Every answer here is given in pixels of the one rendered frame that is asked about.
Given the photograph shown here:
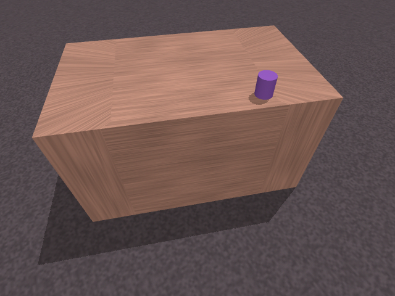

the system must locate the can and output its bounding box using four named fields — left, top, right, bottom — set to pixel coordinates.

left=254, top=70, right=278, bottom=100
